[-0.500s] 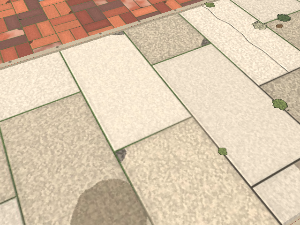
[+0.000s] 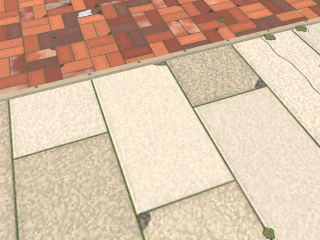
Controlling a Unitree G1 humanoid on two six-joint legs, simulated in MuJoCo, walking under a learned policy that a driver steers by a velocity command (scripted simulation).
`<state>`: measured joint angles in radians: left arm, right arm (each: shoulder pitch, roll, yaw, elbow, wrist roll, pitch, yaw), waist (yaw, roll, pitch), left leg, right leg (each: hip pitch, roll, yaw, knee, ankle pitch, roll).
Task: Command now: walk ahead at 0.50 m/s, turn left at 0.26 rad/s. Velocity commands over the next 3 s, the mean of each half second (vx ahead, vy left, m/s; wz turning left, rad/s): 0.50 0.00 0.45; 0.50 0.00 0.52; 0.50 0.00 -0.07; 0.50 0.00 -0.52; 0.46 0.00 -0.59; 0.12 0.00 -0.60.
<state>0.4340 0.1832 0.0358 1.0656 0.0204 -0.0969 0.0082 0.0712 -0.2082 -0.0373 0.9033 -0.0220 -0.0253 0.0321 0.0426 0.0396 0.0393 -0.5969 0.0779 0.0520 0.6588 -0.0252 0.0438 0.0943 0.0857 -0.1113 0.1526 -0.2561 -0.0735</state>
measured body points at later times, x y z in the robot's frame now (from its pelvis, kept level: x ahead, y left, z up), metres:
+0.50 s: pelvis +0.28 +0.05 +0.00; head +0.30 +0.08 +0.45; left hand +0.41 +0.33 -0.11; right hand +0.31 -0.22 -0.12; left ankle +0.19 +0.09 -0.74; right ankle +0.48 -0.08 -0.68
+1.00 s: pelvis +0.54 +0.10 +0.01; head +0.57 +0.11 +0.45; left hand +0.40 +0.33 -0.12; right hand +0.82 -0.03 -0.11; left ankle +0.56 +0.28 -0.68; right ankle +0.54 -0.01 -0.74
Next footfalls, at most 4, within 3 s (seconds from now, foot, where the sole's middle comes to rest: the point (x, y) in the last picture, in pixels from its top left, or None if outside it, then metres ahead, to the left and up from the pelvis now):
0.12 left None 0.23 0.10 -0.78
0.66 right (175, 217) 0.58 0.00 -0.78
1.16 left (104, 194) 0.67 0.32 -0.78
1.70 right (118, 134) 1.01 0.30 -0.78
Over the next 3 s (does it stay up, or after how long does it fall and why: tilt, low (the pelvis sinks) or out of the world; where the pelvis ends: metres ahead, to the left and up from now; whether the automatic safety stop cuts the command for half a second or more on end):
stays up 1.36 0.38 0.00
